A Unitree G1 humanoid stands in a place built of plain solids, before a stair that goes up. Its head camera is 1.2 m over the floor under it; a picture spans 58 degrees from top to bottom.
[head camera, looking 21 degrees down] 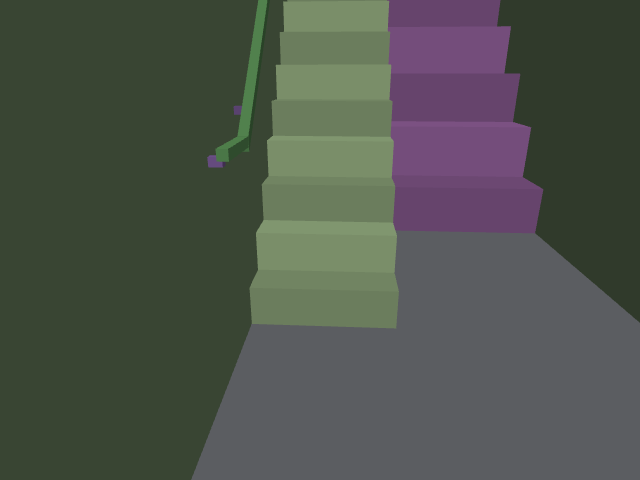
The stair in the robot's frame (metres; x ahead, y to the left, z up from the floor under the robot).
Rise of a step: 0.21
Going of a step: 0.21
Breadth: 0.74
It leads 4 degrees to the right of straight ahead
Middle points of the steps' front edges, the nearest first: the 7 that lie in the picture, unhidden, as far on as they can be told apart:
1.90 -0.02 0.21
2.12 -0.03 0.42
2.33 -0.04 0.63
2.55 -0.06 0.84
2.76 -0.07 1.05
2.97 -0.08 1.25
3.19 -0.10 1.46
